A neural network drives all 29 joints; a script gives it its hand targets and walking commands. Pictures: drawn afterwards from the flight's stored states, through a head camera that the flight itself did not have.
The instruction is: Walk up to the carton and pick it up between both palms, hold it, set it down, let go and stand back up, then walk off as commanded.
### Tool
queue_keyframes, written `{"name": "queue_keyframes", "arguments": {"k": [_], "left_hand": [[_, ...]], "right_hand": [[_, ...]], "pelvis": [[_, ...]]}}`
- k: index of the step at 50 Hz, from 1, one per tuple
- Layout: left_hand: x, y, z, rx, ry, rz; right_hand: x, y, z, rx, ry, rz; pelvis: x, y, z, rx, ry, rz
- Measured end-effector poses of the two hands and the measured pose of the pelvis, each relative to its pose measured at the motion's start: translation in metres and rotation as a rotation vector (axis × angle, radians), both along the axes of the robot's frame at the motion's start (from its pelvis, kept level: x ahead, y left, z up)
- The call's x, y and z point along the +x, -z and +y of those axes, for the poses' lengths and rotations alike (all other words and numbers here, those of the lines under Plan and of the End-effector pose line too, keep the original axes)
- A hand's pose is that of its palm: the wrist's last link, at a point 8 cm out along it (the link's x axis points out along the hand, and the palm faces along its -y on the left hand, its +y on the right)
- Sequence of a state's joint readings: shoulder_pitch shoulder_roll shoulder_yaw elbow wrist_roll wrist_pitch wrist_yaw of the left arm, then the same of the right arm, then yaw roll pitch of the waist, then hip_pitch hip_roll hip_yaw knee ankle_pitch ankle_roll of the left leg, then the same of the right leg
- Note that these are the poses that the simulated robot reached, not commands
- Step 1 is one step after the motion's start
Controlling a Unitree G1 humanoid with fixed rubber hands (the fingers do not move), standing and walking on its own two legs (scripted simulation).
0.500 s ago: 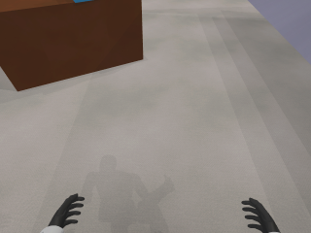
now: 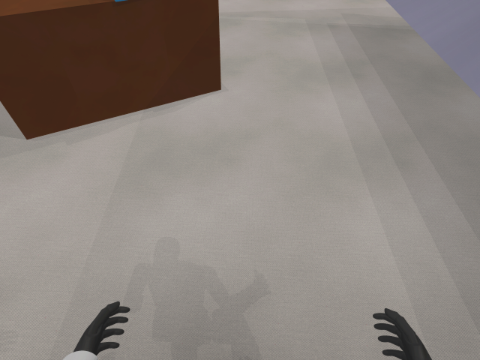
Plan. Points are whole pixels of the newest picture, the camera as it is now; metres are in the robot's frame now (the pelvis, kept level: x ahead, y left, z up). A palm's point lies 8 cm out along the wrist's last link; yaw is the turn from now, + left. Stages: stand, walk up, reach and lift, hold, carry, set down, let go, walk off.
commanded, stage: stand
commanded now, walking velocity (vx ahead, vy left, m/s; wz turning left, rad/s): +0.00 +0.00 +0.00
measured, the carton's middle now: out of the picture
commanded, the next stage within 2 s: walk up in 0.52 s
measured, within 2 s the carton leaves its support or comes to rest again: neither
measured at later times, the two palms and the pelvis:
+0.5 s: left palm (88, 351) +0.15 +0.26 -0.08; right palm out of the picture +0.15 -0.28 -0.07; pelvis +0.00 +0.00 +0.00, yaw +0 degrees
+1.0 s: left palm (19, 349) +0.15 +0.37 -0.08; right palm (411, 359) +0.15 -0.27 -0.06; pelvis +0.03 +0.05 -0.01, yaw +6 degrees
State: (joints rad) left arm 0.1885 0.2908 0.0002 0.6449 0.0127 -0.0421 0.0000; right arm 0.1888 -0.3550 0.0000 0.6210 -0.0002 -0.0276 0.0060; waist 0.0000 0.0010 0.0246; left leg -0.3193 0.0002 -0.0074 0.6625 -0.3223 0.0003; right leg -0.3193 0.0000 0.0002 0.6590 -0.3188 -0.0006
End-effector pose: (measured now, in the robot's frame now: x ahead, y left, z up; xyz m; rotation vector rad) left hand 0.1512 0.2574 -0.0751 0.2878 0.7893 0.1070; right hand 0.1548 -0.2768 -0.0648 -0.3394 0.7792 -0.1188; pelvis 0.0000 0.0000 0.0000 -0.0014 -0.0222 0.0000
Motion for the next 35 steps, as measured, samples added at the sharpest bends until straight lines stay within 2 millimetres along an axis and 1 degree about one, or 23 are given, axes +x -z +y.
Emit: {"name": "queue_keyframes", "arguments": {"k": [35], "left_hand": [[-0.0040,0.0009,0.0004,0.001,-0.002,0.007]], "right_hand": [[-0.0035,0.0004,-0.0007,0.001,0.001,0.004]], "pelvis": [[-0.0023,-0.0003,-0.0002,0.000,0.000,-0.002]]}}
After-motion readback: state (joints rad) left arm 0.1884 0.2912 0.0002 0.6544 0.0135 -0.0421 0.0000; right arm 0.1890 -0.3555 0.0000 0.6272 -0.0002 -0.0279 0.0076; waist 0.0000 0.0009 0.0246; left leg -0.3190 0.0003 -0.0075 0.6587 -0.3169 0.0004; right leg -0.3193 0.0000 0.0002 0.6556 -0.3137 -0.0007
